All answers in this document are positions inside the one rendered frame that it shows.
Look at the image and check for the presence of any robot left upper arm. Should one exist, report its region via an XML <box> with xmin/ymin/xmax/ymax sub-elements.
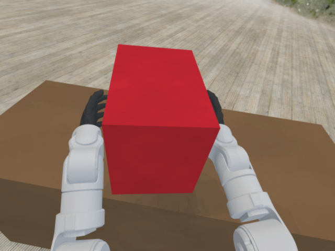
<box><xmin>55</xmin><ymin>239</ymin><xmax>110</xmax><ymax>251</ymax></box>

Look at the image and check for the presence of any robot right hand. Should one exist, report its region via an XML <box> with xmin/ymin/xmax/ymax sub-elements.
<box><xmin>207</xmin><ymin>90</ymin><xmax>224</xmax><ymax>124</ymax></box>

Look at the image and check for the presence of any pedestal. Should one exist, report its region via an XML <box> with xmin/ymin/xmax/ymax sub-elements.
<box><xmin>0</xmin><ymin>80</ymin><xmax>335</xmax><ymax>251</ymax></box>

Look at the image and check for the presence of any robot left hand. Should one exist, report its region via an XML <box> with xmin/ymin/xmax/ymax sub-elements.
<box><xmin>80</xmin><ymin>89</ymin><xmax>108</xmax><ymax>127</ymax></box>

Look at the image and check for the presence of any carton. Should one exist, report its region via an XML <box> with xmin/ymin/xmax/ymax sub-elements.
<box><xmin>102</xmin><ymin>44</ymin><xmax>220</xmax><ymax>195</ymax></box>

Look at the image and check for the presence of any robot right upper arm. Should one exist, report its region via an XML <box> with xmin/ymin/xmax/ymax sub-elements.
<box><xmin>233</xmin><ymin>219</ymin><xmax>297</xmax><ymax>251</ymax></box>

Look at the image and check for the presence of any robot left forearm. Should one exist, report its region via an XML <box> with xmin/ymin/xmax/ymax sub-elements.
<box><xmin>50</xmin><ymin>124</ymin><xmax>105</xmax><ymax>251</ymax></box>

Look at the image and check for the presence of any robot right forearm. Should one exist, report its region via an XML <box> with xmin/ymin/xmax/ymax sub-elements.
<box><xmin>208</xmin><ymin>124</ymin><xmax>298</xmax><ymax>251</ymax></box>

